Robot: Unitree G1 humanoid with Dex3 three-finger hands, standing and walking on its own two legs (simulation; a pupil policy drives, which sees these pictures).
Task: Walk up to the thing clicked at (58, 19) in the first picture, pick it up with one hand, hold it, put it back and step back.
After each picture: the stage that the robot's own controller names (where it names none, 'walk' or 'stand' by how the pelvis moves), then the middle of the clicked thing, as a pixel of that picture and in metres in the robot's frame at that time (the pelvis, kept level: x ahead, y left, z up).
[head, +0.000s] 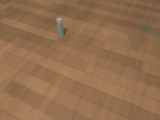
stand; (60, 28) +1.59 +0.30 -0.65
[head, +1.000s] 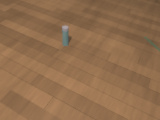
walk; (65, 36) +1.47 +0.18 -0.64
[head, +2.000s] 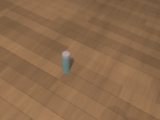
walk; (65, 62) +0.95 +0.13 -0.64
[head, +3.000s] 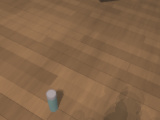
walk; (52, 101) +0.59 +0.21 -0.65
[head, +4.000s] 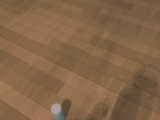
stand; (58, 114) +0.44 +0.21 -0.63
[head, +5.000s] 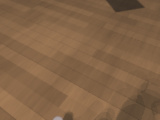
stand; out of the picture +0.41 +0.20 -0.65
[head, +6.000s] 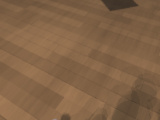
stand; out of the picture +0.39 +0.22 -0.65
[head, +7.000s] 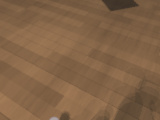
stand; out of the picture +0.41 +0.22 -0.66
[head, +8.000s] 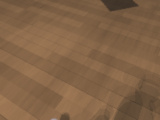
stand; out of the picture +0.40 +0.23 -0.66
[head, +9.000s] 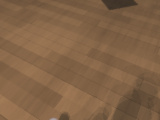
go down; out of the picture +0.40 +0.23 -0.66
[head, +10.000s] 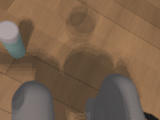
go down; (13, 42) +0.49 +0.23 -0.27
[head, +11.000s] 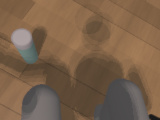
approach; (27, 49) +0.49 +0.22 -0.27
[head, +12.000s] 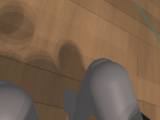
close in; out of the picture +0.49 +0.27 -0.17
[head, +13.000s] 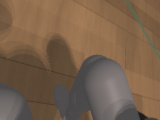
close; out of the picture +0.48 +0.28 -0.17
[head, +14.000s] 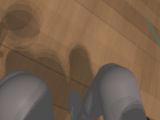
lift; out of the picture +0.37 +0.26 -0.14
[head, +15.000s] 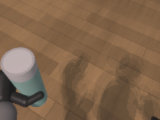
lift; (30, 83) +0.32 +0.17 +0.05
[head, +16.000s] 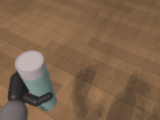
hold; (40, 85) +0.32 +0.15 +0.05
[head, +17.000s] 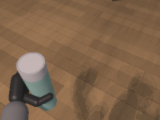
hold; (41, 86) +0.32 +0.15 +0.05
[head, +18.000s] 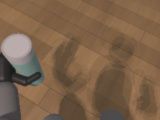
crouch; (28, 65) +0.39 +0.18 -0.02
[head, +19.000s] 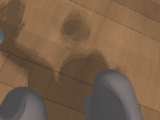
lower; out of the picture +0.52 +0.23 -0.03
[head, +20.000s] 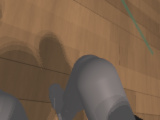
lower; out of the picture +0.49 +0.27 -0.17
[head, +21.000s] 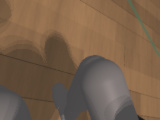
lower; out of the picture +0.47 +0.28 -0.17
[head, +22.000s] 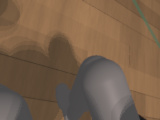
lower; out of the picture +0.47 +0.28 -0.16
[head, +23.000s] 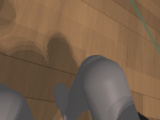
lower; out of the picture +0.46 +0.27 -0.17
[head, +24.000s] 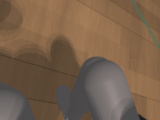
open; out of the picture +0.47 +0.26 -0.17
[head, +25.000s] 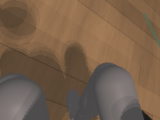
stand; out of the picture +0.47 +0.25 -0.19
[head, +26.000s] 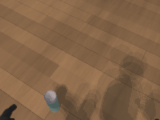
stand; (52, 102) +0.43 +0.18 -0.53
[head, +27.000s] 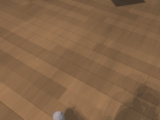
stand; out of the picture +0.43 +0.17 -0.60
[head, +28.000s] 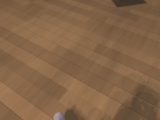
stand; out of the picture +0.42 +0.17 -0.60
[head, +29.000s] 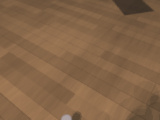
stand; out of the picture +0.45 +0.16 -0.65
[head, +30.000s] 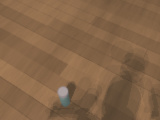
walk; (64, 97) +0.47 +0.14 -0.63
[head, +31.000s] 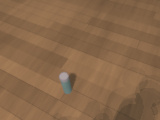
walk; (65, 83) +0.66 +0.20 -0.64
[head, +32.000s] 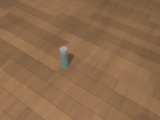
stand; (64, 57) +1.00 +0.18 -0.64
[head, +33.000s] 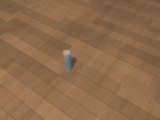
stand; (67, 61) +1.02 +0.18 -0.65
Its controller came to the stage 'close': yes
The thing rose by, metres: 0.69
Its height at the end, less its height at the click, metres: +0.00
